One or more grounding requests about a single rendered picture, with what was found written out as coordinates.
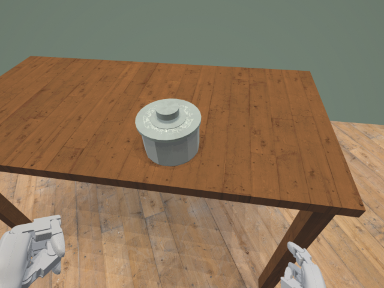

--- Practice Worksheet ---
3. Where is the pot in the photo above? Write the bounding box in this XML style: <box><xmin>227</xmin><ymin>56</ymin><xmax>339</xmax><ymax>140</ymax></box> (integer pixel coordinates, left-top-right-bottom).
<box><xmin>142</xmin><ymin>128</ymin><xmax>199</xmax><ymax>166</ymax></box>

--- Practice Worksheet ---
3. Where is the left robot hand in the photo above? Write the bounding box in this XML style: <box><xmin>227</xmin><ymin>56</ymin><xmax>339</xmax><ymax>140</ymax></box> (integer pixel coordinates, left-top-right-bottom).
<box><xmin>0</xmin><ymin>215</ymin><xmax>65</xmax><ymax>288</ymax></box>

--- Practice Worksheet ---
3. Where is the right robot hand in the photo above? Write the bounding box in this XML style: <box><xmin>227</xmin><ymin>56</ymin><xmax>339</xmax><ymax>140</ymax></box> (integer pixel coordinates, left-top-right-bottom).
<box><xmin>281</xmin><ymin>241</ymin><xmax>326</xmax><ymax>288</ymax></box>

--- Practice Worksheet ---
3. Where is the lid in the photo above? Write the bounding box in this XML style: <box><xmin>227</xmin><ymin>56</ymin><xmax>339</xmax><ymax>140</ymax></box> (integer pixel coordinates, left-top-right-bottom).
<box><xmin>135</xmin><ymin>98</ymin><xmax>201</xmax><ymax>143</ymax></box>

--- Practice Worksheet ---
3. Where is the table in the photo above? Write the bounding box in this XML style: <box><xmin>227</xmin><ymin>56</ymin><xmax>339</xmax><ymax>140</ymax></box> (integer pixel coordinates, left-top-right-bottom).
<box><xmin>0</xmin><ymin>56</ymin><xmax>366</xmax><ymax>288</ymax></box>

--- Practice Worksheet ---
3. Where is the knob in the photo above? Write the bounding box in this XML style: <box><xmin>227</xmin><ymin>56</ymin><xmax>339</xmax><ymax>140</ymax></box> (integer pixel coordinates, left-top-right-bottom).
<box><xmin>155</xmin><ymin>101</ymin><xmax>179</xmax><ymax>121</ymax></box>

